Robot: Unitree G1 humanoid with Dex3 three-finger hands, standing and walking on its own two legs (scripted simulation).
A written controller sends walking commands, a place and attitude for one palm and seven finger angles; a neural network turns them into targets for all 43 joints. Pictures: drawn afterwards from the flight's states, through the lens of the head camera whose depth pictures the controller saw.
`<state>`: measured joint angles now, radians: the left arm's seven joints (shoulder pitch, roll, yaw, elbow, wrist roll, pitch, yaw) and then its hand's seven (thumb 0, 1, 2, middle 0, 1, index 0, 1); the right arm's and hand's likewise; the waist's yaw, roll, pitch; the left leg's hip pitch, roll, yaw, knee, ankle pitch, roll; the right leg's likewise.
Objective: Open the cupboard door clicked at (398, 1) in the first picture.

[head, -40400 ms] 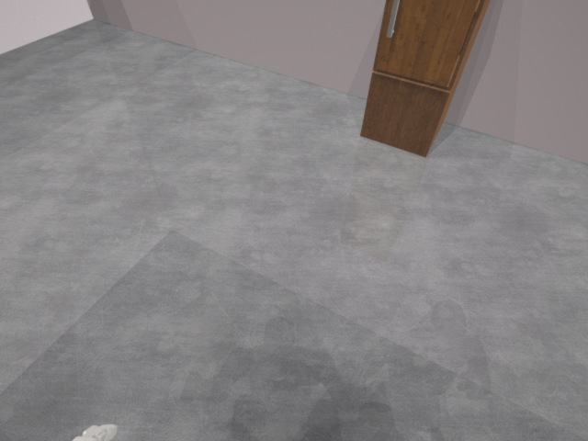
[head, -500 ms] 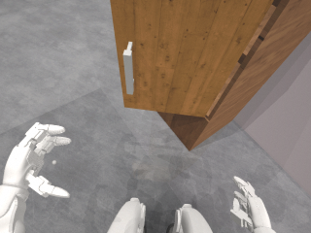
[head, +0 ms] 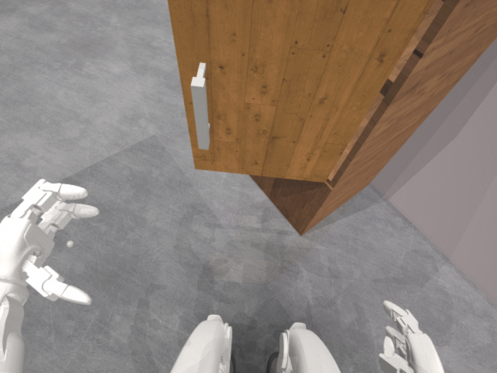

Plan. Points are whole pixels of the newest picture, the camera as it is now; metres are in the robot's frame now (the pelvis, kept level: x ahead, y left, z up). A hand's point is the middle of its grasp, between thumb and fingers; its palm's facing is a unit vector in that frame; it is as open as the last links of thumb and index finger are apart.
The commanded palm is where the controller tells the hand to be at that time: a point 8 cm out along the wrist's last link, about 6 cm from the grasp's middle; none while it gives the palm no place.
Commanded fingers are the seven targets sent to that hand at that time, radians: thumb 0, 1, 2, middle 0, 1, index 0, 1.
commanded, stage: raise the hand with hooked fingers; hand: left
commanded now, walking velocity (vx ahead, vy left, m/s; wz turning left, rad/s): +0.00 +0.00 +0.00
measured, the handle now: (203, 109) +0.55 +0.13 +0.02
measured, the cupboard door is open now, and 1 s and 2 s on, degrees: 48 48 48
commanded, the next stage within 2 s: move the hooked fingers beside the handle in 0.24 s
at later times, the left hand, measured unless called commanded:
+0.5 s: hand (89, 239) +0.29 +0.25 +0.03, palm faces +0.01 -1.00 -0.05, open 14.0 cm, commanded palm +0.29 +0.30 +0.03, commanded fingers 0.00 -0.50 0.30 -0.30 -1.20 -0.30 -1.20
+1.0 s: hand (119, 192) +0.37 +0.24 +0.02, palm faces -0.01 -1.00 -0.04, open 14.0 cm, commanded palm +0.36 +0.28 +0.03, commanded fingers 0.00 -0.50 0.30 -0.30 -1.20 -0.30 -1.20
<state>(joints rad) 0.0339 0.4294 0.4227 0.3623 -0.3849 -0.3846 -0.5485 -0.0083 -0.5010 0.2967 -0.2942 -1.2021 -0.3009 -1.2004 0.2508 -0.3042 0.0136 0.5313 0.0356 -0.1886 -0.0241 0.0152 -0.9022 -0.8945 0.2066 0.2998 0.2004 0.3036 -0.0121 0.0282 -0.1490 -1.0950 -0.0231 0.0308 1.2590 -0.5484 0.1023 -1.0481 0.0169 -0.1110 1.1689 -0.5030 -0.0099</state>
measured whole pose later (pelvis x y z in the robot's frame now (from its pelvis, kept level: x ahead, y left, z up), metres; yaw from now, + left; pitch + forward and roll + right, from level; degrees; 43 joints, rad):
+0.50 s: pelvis +0.00 -0.03 -0.01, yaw +1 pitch +22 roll -4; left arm -0.05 0.43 0.42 0.46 -0.37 -0.41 -0.55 -0.01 -0.50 0.30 -0.30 -1.20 -0.30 -1.20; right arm 0.22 -0.30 0.04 0.54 0.04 -0.18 -0.05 0.01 -0.90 -0.89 0.21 0.30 0.20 0.30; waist 0.00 0.02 -0.16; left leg -1.12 -0.01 0.00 1.30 -0.56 0.07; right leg -1.07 0.03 -0.14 1.21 -0.52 -0.05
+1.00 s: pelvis +0.00 -0.02 -0.01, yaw -1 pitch +24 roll -4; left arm -0.30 0.45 0.42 0.65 -0.30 -0.40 -0.48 -0.01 -0.50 0.30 -0.30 -1.20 -0.30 -1.20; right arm 0.26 -0.30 0.03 0.58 0.03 -0.11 -0.03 0.01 -0.90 -0.89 0.21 0.30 0.20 0.30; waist -0.05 0.02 -0.15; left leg -1.14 0.00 0.03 1.28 -0.56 0.08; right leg -1.11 0.04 -0.11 1.21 -0.52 -0.04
